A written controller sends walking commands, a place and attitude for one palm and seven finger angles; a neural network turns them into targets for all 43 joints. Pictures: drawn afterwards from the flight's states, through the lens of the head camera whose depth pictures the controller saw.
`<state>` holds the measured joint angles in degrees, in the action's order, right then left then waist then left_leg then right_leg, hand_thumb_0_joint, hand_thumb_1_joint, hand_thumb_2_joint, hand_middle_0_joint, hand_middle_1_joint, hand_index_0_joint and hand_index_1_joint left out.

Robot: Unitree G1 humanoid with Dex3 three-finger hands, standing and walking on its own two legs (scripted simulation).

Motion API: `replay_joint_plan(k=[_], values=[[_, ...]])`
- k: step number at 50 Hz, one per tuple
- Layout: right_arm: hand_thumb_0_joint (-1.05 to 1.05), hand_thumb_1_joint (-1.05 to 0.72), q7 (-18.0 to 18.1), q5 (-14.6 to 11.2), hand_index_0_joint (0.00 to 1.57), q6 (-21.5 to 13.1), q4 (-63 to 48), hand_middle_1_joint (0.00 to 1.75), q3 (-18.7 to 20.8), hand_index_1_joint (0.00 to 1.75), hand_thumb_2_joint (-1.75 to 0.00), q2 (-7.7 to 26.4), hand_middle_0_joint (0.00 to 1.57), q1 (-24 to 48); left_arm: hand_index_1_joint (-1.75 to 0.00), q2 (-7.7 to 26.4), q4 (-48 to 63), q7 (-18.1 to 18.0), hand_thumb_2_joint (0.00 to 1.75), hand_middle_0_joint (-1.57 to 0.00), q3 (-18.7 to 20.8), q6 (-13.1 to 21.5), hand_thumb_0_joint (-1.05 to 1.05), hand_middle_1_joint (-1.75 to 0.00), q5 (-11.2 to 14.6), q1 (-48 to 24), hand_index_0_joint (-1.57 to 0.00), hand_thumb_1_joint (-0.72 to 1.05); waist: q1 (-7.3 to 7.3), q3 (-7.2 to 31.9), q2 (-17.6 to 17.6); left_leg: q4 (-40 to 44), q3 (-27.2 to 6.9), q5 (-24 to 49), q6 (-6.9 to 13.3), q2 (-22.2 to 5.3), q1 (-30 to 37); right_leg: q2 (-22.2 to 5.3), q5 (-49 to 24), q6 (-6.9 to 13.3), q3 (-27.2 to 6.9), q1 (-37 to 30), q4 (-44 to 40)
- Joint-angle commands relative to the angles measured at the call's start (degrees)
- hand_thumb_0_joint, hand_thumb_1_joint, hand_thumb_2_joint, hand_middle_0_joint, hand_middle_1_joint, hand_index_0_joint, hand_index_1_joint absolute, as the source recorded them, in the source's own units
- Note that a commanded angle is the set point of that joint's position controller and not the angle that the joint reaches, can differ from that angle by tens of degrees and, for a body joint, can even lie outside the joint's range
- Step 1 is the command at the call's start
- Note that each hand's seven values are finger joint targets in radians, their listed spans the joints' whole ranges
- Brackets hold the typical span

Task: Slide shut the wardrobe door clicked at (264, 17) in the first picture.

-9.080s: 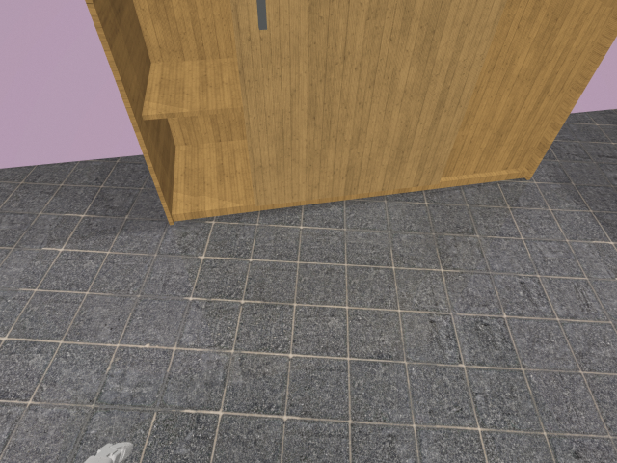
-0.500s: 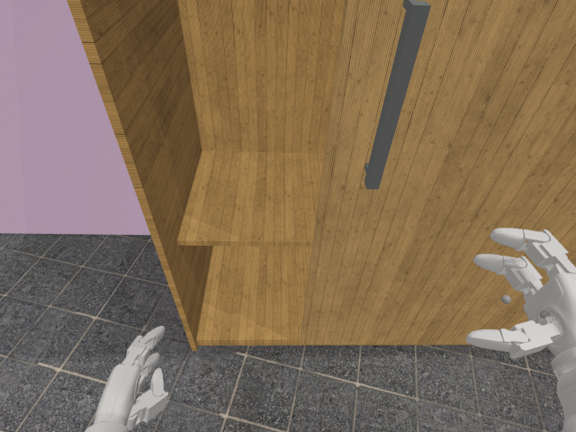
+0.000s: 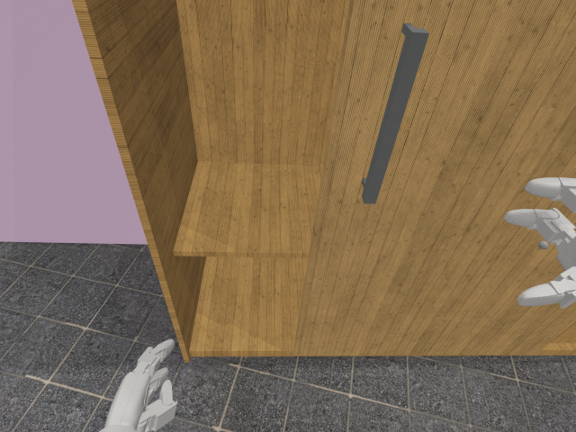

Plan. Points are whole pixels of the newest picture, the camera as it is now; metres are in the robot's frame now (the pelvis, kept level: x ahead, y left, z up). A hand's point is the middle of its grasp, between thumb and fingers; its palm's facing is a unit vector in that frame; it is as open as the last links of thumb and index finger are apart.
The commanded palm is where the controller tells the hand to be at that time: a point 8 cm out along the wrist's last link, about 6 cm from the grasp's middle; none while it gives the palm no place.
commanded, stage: raise the hand with hooked fingers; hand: right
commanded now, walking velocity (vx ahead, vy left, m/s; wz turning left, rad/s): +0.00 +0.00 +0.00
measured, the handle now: (386, 124) +0.54 -0.16 +0.20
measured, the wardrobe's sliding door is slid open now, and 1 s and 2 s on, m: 0.37 0.37 0.37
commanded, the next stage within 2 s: move the hooked fingers beside the handle in 0.40 s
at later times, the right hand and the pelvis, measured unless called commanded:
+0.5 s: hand (524, 251) +0.28 -0.27 +0.19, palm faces +0.07 +1.00 -0.06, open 14.0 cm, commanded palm +0.25 -0.31 +0.19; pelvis +0.00 +0.01 +0.00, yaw +1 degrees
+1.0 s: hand (479, 216) +0.33 -0.24 +0.19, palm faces +0.04 +1.00 -0.04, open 14.0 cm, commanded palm +0.31 -0.29 +0.18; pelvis +0.01 +0.00 +0.00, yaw +2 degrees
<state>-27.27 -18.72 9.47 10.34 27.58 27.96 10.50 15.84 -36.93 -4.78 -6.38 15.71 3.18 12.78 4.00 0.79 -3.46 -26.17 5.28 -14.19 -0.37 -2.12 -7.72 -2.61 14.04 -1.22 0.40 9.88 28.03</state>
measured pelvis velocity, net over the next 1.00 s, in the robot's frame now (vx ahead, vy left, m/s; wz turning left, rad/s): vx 0.01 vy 0.00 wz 0.03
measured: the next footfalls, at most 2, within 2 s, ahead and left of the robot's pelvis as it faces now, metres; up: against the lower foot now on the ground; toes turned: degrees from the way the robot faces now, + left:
none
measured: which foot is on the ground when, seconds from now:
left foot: down 0.00-1.00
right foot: down 0.00-1.00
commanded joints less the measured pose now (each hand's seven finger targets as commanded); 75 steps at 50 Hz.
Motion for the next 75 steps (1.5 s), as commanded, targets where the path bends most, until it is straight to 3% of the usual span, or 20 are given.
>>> replay_joint_plan(k=[1,6,14,17,25,28,32,35,40,41,46,47,52,56,59,63,65,67,69,75], values=[[0.0,0.5,-0.9,-1.6,0.3,-2.1,-9.4,1.2,3.9,1.2,-0.3,13.3,0.3,12.7,-0.3,6.8,10.5,-0.1,0.9,-0.2,3.4,3.0,0.0,-0.3,0.6,-8.4,-0.2,0.9,-0.01,7.4,1.4,4.0,-1.2,10.0,1.8,2.9,-0.7,2.9,-7.5,2.6,-1.0,-1.9,-4.0],[0.0,0.5,1.2,-1.5,0.3,-3.7,-15.5,1.2,6.8,1.2,-0.3,16.1,0.3,15.2,-0.3,6.7,11.2,-0.1,0.9,-0.2,3.7,3.2,0.0,-0.3,0.3,-9.0,-0.2,0.9,0.25,9.4,-1.2,4.3,-1.8,9.2,1.9,2.8,-0.1,3.2,-7.6,2.7,-0.6,-3.2,-3.9],[0.0,0.5,1.9,-0.6,0.3,-4.9,-15.5,1.2,5.4,1.2,-0.3,14.7,0.3,16.4,-0.3,6.5,10.3,-1.0,0.9,-0.2,3.8,3.8,0.0,-0.3,0.2,-8.5,-0.2,0.9,-0.48,9.0,-3.4,4.9,-1.9,10.3,1.6,2.6,0.3,3.1,-7.8,2.9,-0.1,-4.4,-4.7],[0.0,0.5,1.1,-1.1,0.3,-4.1,-11.9,1.2,4.9,1.2,-0.3,14.1,0.3,15.2,-0.3,6.5,9.8,-1.1,0.9,-0.2,3.7,3.7,0.0,-0.3,0.2,-8.2,-0.2,0.9,-0.73,6.7,0.2,5.6,-2.2,10.1,1.3,2.7,-0.5,3.2,-6.9,3.0,0.0,-3.1,-4.6],[0.0,0.5,0.9,-1.3,0.3,-4.1,-12.8,1.2,5.4,1.2,-0.3,14.5,0.3,15.4,-0.3,6.4,10.4,-1.0,0.9,-0.2,3.7,3.8,0.0,-0.3,0.4,-8.7,-0.2,0.9,-0.4,9.4,-0.3,5.0,-2.1,10.2,1.3,2.7,0.1,3.3,-7.4,3.0,-0.3,-4.0,-4.4],[0.0,0.5,1.4,-0.6,0.3,-4.4,-11.6,1.2,0.9,1.2,-0.3,11.5,0.3,22.0,-0.3,6.2,9.5,-1.3,0.9,-0.2,3.4,3.8,0.0,-0.3,0.6,-8.6,-0.2,0.9,-1.92,6.3,-2.1,5.7,-2.0,7.6,1.3,3.0,-2.3,3.1,-5.1,2.7,-0.4,-3.7,-5.0],[0.0,0.5,2.7,0.9,0.3,-5.0,-7.5,1.2,-0.1,1.2,-0.3,12.5,0.3,26.8,-0.3,6.8,8.4,-2.0,0.9,-0.2,3.6,4.1,0.0,-0.3,0.6,-7.8,-0.2,0.9,-2.68,6.9,0.3,6.5,-2.4,3.6,1.2,2.8,-3.4,3.0,-2.3,2.9,-0.9,-3.6,-5.3],[0.0,0.5,3.5,2.0,0.3,-5.9,-8.6,1.2,-1.4,1.2,-0.3,11.3,0.3,29.4,-0.3,6.4,8.7,-2.1,0.9,-0.2,3.5,4.3,0.0,-0.3,0.4,-8.0,-0.2,0.9,-2.21,10.9,-2.9,4.8,-1.9,7.2,1.7,2.6,-1.4,3.0,-5.6,2.7,-1.3,-5.5,-5.2],[0.0,0.5,4.8,2.2,0.3,-5.5,-5.6,1.2,-0.8,1.2,-0.3,10.2,0.3,26.3,-0.3,6.2,8.8,-1.4,0.9,-0.2,3.7,3.8,0.0,-0.3,0.2,-7.7,-0.2,0.9,-1.17,11.1,-0.6,3.9,-1.4,11.5,1.8,2.4,0.0,2.8,-9.1,2.5,-0.8,-4.2,-5.2],[0.0,0.5,5.2,2.2,0.3,-5.2,-4.9,1.2,0.2,1.2,-0.3,10.8,0.3,25.4,-0.3,6.2,8.7,-1.2,0.9,-0.2,3.9,3.6,0.0,-0.3,0.1,-7.5,-0.2,0.9,-0.77,10.7,1.3,4.0,-1.4,12.0,1.9,2.7,0.3,2.7,-9.6,2.6,-0.8,-3.6,-5.1],[0.0,0.5,6.6,2.9,0.3,-4.3,-5.4,1.2,3.1,1.2,-0.3,13.4,0.3,24.3,-0.3,6.6,9.3,-0.8,0.9,-0.2,4.4,2.6,0.0,-0.3,0.0,-7.5,-0.2,0.9,-0.16,11.5,1.1,3.4,-1.6,14.1,1.9,2.4,1.3,2.6,-11.5,2.7,0.0,-2.9,-4.8],[0.0,0.5,6.6,2.8,0.3,-4.2,-5.4,1.2,1.2,1.2,-0.3,11.6,0.3,25.6,-0.3,6.4,9.5,-0.8,0.9,-0.2,4.3,2.5,0.0,-0.3,0.2,-7.5,-0.2,0.9,-0.79,11.1,1.5,3.4,-1.6,14.1,1.7,2.2,0.8,2.6,-11.2,2.7,0.1,-2.8,-5.0],[0.0,0.5,7.0,3.3,0.3,-5.7,-5.7,1.2,-1.7,1.2,-0.3,10.1,0.3,32.3,-0.3,6.5,8.6,-1.4,0.9,-0.2,4.7,2.4,0.0,-0.3,0.4,-6.4,-0.2,0.9,-2.81,11.4,-0.8,4.0,-2.0,12.1,1.6,2.4,-1.4,2.5,-9.4,2.8,0.2,-4.9,-4.6],[0.0,0.5,6.8,3.6,0.3,-6.6,-1.2,1.2,-0.8,1.2,-0.3,12.0,0.3,34.1,-0.3,7.2,7.4,-2.0,0.9,-0.2,5.0,2.1,0.0,-0.3,0.5,-5.1,-0.2,0.9,-3.21,11.6,2.0,4.1,-2.2,11.6,1.5,2.5,-1.7,2.4,-8.7,3.0,0.1,-4.5,-4.3],[0.0,0.5,6.8,4.0,0.3,-7.1,0.4,1.2,-1.7,1.2,-0.3,11.9,0.3,36.7,-0.3,7.2,7.3,-2.0,0.9,-0.2,5.0,2.0,0.0,-0.3,0.6,-4.7,-0.2,0.9,-3.44,12.3,-1.5,3.6,-2.3,12.3,1.7,2.1,-1.8,2.4,-9.4,2.7,-0.1,-4.7,-4.3],[0.0,0.5,6.6,4.1,0.3,-7.4,5.6,1.2,-0.8,1.2,-0.3,13.3,0.3,37.9,-0.3,7.7,6.7,-1.9,0.9,-0.2,5.1,1.4,0.0,-0.3,0.5,-3.5,-0.2,0.9,-3.85,11.7,2.4,3.2,-2.2,13.4,1.4,2.0,-1.8,2.3,-9.5,2.9,0.1,-3.0,-3.9],[0.0,0.5,6.6,4.3,0.3,-7.9,6.7,1.2,0.1,1.2,-0.3,14.6,0.3,38.2,-0.3,7.8,7.1,-1.8,0.9,-0.2,5.3,1.2,0.0,-0.3,0.5,-3.1,-0.2,0.9,-3.41,13.2,0.9,2.8,-2.5,13.4,1.5,1.9,-1.6,2.3,-9.7,2.9,0.1,-3.1,-3.7],[0.0,0.5,6.6,4.5,0.3,-8.3,8.6,1.2,-0.7,1.2,-0.3,14.5,0.3,40.5,-0.3,7.9,6.8,-1.6,0.9,-0.2,5.2,1.0,0.0,-0.3,0.5,-2.6,-0.2,0.9,-4.27,12.0,1.7,3.1,-2.8,12.5,1.3,1.9,-2.6,2.3,-8.4,3.0,0.2,-2.3,-3.4],[0.0,0.5,6.5,5.1,0.3,-8.9,11.1,1.2,-2.0,1.2,-0.3,13.9,0.3,42.4,-0.3,7.9,6.7,-1.6,0.9,-0.2,5.3,0.6,0.0,-0.3,0.6,-2.0,-0.2,0.9,-4.69,11.2,-0.3,3.0,-2.9,10.9,1.5,1.8,-3.7,2.3,-7.2,2.9,0.1,-1.6,-3.4],[0.0,0.5,6.4,5.9,0.3,-11.6,17.0,1.2,-2.1,1.2,-0.3,16.2,0.3,50.2,-0.3,8.5,5.6,-1.7,0.9,-0.2,5.7,0.4,0.0,-0.3,0.5,1.1,-0.2,0.9,-6.16,13.8,0.8,2.5,-3.2,10.3,1.5,2.0,-4.7,2.3,-6.7,3.1,-0.4,-1.6,-2.3]])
